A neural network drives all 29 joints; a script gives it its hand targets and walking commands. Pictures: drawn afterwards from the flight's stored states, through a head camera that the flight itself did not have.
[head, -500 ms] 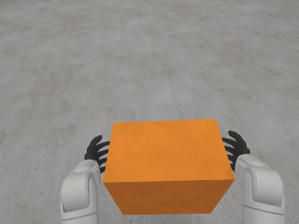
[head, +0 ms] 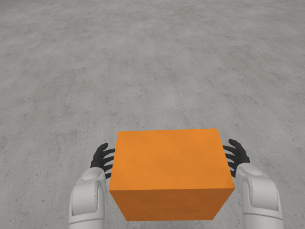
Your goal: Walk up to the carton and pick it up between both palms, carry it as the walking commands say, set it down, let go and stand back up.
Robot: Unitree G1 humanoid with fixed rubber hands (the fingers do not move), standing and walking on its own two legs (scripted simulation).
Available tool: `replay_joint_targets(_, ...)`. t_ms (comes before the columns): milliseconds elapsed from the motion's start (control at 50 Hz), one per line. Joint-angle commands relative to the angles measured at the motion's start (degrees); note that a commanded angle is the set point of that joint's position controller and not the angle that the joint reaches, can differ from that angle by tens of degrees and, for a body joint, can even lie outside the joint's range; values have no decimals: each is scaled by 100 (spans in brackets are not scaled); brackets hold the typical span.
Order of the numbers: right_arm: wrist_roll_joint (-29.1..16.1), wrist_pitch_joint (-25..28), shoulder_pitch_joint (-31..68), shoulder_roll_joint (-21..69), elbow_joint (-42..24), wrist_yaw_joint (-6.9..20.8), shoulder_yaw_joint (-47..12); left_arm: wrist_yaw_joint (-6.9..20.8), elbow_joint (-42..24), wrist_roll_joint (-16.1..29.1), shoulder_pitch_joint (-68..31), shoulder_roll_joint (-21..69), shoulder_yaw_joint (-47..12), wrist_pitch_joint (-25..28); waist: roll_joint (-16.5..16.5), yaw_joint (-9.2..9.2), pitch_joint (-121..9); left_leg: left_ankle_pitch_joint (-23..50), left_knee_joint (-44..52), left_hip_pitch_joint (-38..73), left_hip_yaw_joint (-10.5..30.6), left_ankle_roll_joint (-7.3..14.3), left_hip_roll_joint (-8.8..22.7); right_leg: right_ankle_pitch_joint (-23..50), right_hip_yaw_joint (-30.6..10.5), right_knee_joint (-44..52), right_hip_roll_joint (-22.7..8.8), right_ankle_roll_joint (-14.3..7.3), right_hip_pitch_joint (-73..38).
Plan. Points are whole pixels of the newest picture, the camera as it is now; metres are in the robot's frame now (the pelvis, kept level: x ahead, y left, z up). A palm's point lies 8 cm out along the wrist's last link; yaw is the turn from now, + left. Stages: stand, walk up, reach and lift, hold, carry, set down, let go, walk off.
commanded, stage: carry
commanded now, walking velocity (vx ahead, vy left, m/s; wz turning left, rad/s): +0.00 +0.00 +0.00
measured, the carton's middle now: (168, 178) +0.29 -0.01 -0.03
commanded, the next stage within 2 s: none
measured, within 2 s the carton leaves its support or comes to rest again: neither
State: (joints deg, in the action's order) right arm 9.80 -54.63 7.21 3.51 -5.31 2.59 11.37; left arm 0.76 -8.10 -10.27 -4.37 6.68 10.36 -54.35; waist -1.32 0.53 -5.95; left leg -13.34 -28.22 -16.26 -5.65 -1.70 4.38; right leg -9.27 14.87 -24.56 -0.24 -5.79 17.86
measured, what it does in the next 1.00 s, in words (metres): stands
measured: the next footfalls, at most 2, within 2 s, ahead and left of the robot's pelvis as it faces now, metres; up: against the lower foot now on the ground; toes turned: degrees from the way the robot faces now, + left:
none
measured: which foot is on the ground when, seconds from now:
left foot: down 0.00-1.00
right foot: down 0.00-1.00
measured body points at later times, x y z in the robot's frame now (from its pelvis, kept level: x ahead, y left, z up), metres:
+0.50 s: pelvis +0.01 +0.02 +0.00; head -0.02 +0.01 +0.45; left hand +0.28 +0.19 +0.04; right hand +0.29 -0.17 +0.03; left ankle +0.01 +0.14 -0.74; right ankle +0.05 -0.05 -0.74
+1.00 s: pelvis +0.02 +0.03 +0.00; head -0.01 +0.02 +0.45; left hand +0.30 +0.20 +0.04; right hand +0.30 -0.16 +0.03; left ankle +0.01 +0.14 -0.74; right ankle +0.05 -0.05 -0.74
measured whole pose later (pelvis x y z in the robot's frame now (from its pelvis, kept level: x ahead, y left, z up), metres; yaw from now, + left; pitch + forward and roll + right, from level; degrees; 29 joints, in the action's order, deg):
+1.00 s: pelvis +0.02 +0.03 +0.00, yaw +0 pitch +1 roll +0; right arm 13.3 -43.2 7.3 3.9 3.1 3.8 12.8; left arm 1.6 2.0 -12.7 -6.6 7.0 10.9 -43.6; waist -1.8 -0.8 -5.0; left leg -16.0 -29.5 -14.2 -7.0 0.6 2.4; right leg -11.8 13.3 -27.8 -2.6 -3.3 17.1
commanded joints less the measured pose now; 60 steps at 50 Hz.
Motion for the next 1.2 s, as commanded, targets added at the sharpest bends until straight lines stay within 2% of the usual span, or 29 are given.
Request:
replay_joint_targets(0, -1701, 331, 2768, 4365, -581, 1057, -3773, 1188, -546, 1807, -2869, 4271, -3910, 284, 198, -24, -1337, 448, 187, 341, 366, 129, 270, -420, -1147, 805, -1023, 456, -649)
replay_joint_targets(480, -1256, 1197, 2694, 4284, 64, 1200, -3588, 1379, 102, 1518, -2936, 4399, -3870, 1146, 140, -125, -1291, 625, 252, 432, 498, 210, 317, 222, -1031, 366, -939, 403, -700)
replay_joint_targets(1180, -1152, 1402, 2871, 4507, 342, 1296, -3562, 1479, 457, 1446, -3161, 4608, -3809, 1386, 159, -127, -1310, 715, 243, 519, 508, 292, 331, 537, -1032, 134, -953, 359, -760)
